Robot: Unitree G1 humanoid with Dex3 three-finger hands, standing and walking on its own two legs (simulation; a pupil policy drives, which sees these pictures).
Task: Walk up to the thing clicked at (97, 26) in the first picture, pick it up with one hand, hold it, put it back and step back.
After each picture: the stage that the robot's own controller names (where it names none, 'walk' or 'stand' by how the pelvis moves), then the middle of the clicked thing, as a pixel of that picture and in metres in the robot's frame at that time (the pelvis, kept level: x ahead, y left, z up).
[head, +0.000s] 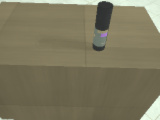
stand; (101, 28) +0.69 -0.11 +0.03
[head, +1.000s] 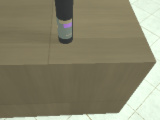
sink last; (64, 17) +0.62 +0.08 +0.07
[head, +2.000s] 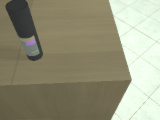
stand; (27, 34) +0.53 +0.21 +0.06
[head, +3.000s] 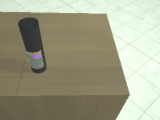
stand; (34, 48) +0.53 +0.19 +0.03
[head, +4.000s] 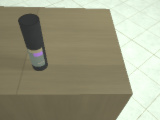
stand; (35, 45) +0.52 +0.19 +0.03
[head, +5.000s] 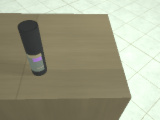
stand; (34, 51) +0.51 +0.19 +0.03
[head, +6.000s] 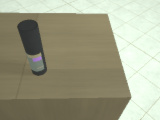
stand; (34, 50) +0.51 +0.19 +0.03
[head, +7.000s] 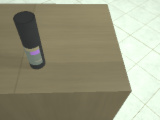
rise first; (32, 44) +0.52 +0.19 +0.03
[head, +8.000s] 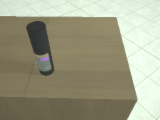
rise first; (42, 51) +0.52 +0.19 +0.03
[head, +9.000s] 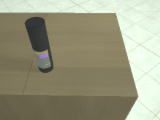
go down; (41, 47) +0.52 +0.18 +0.04
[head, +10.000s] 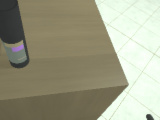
go down; (13, 37) +0.48 +0.18 +0.08
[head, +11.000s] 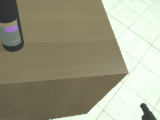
close in; (6, 16) +0.51 +0.18 +0.11
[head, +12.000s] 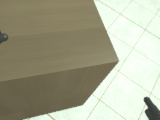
close; out of the picture +0.52 +0.21 +0.13
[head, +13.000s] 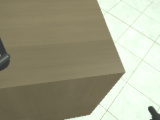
lift; out of the picture +0.46 +0.23 +0.11
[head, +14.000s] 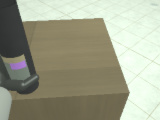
lift; (16, 52) +0.33 +0.17 +0.22
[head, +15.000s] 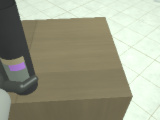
hold; (14, 53) +0.33 +0.17 +0.22
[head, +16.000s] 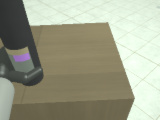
hold; (20, 44) +0.33 +0.15 +0.26
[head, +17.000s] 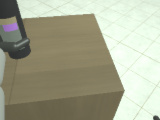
crouch; (7, 17) +0.45 +0.18 +0.25
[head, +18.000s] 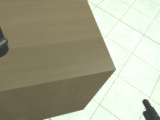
lower; out of the picture +0.52 +0.21 +0.11
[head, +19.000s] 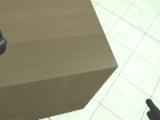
lower; out of the picture +0.51 +0.20 +0.12
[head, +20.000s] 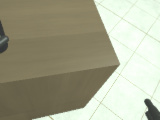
lower; out of the picture +0.51 +0.20 +0.12
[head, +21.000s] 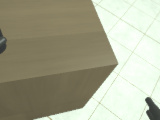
lower; out of the picture +0.51 +0.21 +0.12
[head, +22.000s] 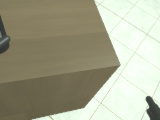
loosen; out of the picture +0.51 +0.20 +0.12
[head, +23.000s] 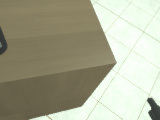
withdraw; out of the picture +0.50 +0.19 +0.12
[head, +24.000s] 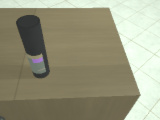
sink last; (35, 50) +0.47 +0.17 +0.08
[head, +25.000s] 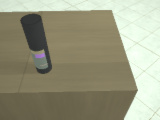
stand; (38, 47) +0.50 +0.19 +0.08
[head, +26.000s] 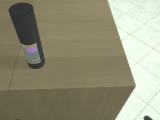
stand; (30, 40) +0.49 +0.19 +0.09
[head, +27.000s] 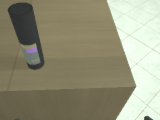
stand; (29, 40) +0.49 +0.19 +0.10
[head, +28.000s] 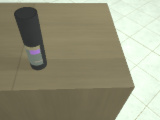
stand; (33, 42) +0.50 +0.18 +0.08
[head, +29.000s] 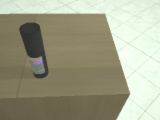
walk; (36, 53) +0.50 +0.18 +0.03
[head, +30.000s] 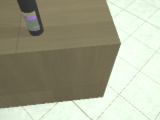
walk; (29, 9) +0.66 +0.21 +0.05
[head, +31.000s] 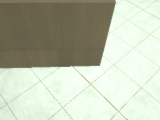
walk; out of the picture +1.02 +0.18 +0.06
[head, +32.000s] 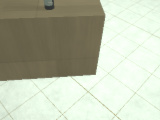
stand; out of the picture +1.09 +0.22 +0.03
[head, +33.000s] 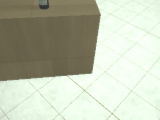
stand; out of the picture +1.09 +0.23 +0.03
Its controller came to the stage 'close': yes
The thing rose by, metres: 0.23
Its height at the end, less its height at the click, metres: +0.00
